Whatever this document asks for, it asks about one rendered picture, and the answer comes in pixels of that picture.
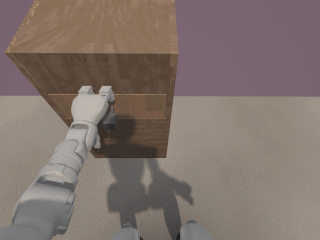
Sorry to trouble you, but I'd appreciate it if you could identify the handle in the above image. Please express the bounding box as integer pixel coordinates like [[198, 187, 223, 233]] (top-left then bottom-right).
[[101, 106, 118, 130]]

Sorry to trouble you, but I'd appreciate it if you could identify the drawer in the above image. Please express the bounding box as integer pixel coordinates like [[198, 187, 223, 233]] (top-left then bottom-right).
[[48, 94, 167, 118]]

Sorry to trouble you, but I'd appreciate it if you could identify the left robot upper arm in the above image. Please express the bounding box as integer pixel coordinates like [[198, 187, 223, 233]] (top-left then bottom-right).
[[0, 183, 76, 240]]

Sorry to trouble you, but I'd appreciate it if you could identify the cabinet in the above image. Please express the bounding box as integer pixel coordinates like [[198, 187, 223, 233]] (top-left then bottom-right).
[[4, 0, 179, 158]]

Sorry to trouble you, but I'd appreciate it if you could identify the robot left forearm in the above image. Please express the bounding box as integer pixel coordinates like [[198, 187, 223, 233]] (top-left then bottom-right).
[[11, 120, 97, 225]]

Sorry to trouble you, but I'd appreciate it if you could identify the left robot hand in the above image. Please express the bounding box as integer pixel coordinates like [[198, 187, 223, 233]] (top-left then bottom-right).
[[71, 86, 115, 149]]

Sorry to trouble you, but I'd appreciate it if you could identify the right robot shin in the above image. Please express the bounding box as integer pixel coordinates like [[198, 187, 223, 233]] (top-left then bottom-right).
[[185, 219, 197, 225]]

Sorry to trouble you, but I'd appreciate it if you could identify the robot right thigh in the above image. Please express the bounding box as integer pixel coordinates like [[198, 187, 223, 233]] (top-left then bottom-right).
[[180, 223, 214, 240]]

